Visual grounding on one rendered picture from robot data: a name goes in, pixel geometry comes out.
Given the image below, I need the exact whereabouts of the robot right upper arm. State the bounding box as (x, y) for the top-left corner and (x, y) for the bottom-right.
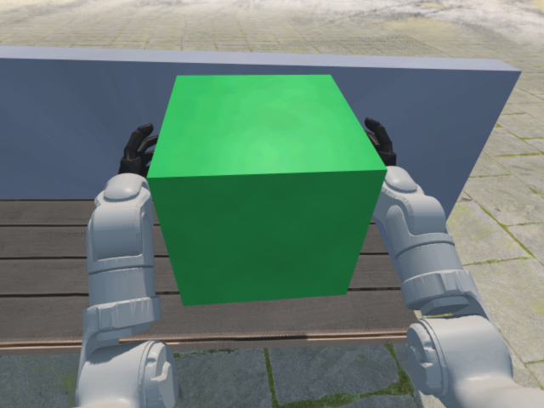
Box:
(406, 314), (544, 408)

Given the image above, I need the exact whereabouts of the carton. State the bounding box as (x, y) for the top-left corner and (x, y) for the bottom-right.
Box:
(146, 75), (388, 306)

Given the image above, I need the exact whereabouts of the left robot forearm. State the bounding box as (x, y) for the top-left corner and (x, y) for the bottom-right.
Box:
(76, 173), (162, 407)

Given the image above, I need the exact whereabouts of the table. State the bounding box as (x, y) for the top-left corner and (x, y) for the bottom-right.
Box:
(0, 199), (417, 356)

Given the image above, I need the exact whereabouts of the right robot forearm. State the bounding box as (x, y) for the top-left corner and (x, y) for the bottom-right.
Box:
(372, 166), (513, 377)

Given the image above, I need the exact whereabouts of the robot left upper arm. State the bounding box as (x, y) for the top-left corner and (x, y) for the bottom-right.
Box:
(75, 339), (179, 408)

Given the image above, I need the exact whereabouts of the left robot hand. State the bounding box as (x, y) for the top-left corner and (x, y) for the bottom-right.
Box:
(118, 123), (159, 180)

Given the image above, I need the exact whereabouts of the right robot hand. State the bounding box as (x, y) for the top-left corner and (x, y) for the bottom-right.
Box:
(364, 117), (396, 167)

